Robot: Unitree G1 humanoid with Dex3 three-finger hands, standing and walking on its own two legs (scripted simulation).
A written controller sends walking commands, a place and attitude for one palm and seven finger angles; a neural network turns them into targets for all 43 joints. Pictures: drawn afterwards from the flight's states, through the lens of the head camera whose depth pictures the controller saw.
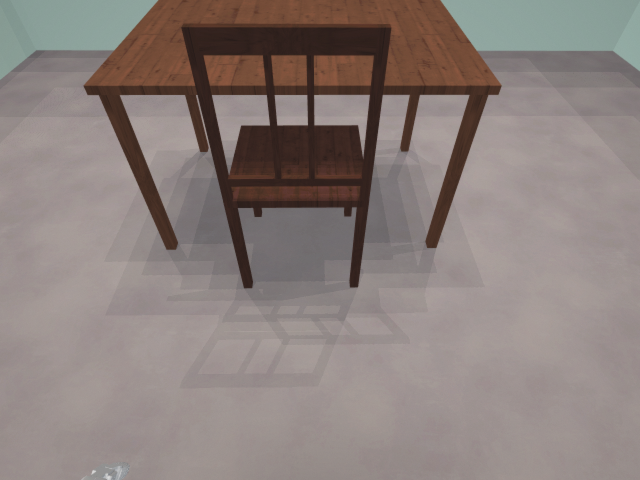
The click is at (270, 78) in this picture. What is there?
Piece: chair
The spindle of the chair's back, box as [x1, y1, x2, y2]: [263, 55, 281, 178]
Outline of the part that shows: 263,55 275,178 280,178 281,174 270,55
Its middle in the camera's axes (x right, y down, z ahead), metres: -0.13 -0.30 +1.00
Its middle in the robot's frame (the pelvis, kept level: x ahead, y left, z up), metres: +0.94 +0.18 -0.05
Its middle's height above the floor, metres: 0.72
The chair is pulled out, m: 0.00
